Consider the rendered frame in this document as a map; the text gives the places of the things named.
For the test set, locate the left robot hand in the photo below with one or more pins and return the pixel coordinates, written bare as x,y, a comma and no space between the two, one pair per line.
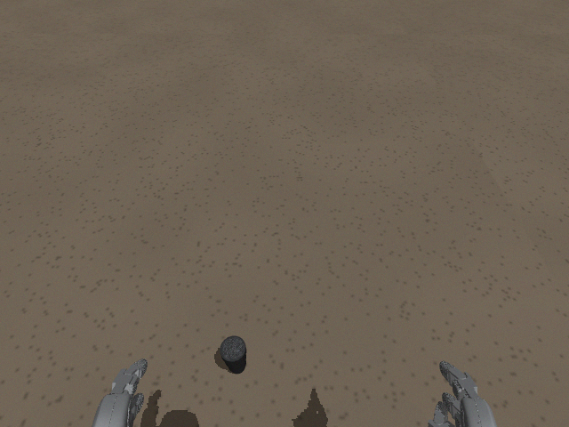
119,408

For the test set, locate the cup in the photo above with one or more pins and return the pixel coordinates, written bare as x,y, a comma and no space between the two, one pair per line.
233,352

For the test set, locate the right robot hand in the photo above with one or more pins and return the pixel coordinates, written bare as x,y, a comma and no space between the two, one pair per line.
467,409

